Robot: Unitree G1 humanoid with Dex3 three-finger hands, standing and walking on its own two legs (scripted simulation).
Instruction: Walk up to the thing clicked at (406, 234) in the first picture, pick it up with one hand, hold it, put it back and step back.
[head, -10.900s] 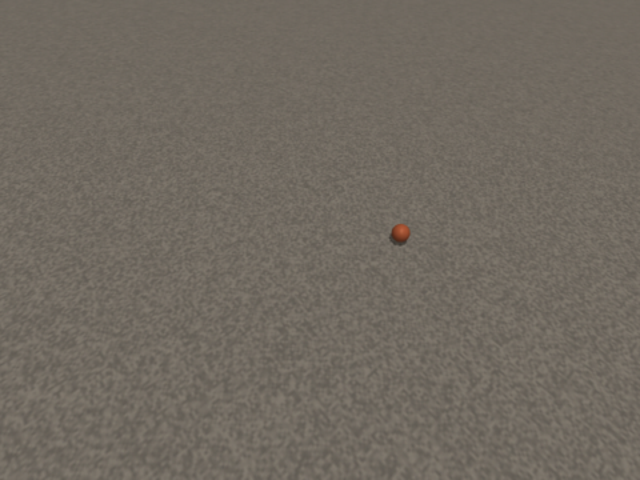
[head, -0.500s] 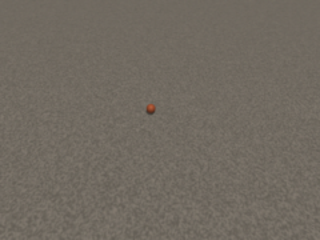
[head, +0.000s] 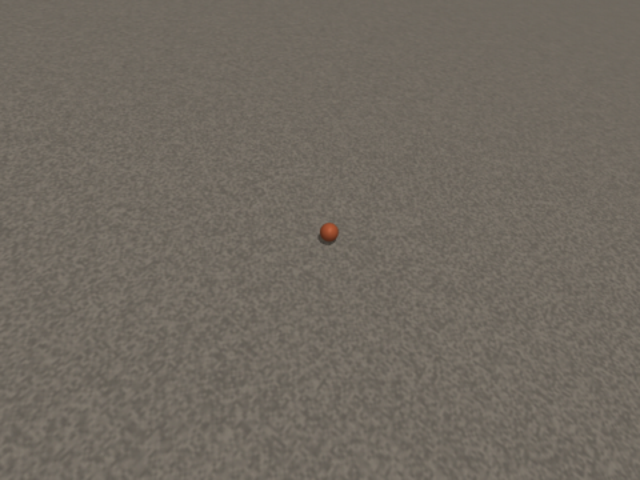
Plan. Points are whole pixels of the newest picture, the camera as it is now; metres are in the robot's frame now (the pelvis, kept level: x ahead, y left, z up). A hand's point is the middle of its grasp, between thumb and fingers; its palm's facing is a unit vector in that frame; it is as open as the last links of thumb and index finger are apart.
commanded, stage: walk up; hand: left
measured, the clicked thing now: (329, 232) +1.19 -0.11 -0.72
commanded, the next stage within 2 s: none
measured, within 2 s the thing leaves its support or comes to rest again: neither
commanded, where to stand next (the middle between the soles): +0.89 -0.42 m, yaw +14 degrees
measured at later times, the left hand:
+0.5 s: hand (203, 358) +0.32 +0.18 -0.12, palm faces +0.11 -0.94 -0.32, open 7.4 cm
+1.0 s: hand (249, 315) +0.42 +0.12 -0.16, palm faces +0.10 -0.95 -0.28, open 7.4 cm
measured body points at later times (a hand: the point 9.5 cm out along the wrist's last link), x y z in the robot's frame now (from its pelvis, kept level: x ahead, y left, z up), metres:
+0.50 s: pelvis +0.21 -0.10 -0.01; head +0.23 -0.10 +0.44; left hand +0.31 +0.23 -0.10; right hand +0.27 -0.44 -0.11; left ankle +0.10 +0.06 -0.65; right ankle +0.30 -0.21 -0.72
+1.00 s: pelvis +0.41 -0.16 +0.00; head +0.42 -0.12 +0.45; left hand +0.41 +0.17 -0.14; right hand +0.53 -0.49 -0.07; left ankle +0.43 -0.01 -0.72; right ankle +0.46 -0.30 -0.66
